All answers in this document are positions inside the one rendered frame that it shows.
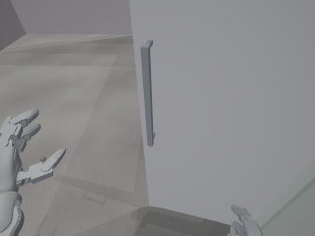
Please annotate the robot left hand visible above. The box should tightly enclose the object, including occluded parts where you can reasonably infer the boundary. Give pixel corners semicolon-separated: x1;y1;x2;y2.
0;108;66;193

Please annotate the handle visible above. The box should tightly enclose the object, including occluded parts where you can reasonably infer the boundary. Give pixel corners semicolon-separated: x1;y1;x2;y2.
140;39;156;147

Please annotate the robot right hand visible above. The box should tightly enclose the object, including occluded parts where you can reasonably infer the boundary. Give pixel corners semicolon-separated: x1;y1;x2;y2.
227;204;263;236

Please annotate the fridge door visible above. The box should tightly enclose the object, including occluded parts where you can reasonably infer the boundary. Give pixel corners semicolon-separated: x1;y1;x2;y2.
129;0;315;226

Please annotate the left robot forearm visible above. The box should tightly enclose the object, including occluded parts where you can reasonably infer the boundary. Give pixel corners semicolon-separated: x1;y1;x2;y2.
0;191;25;236

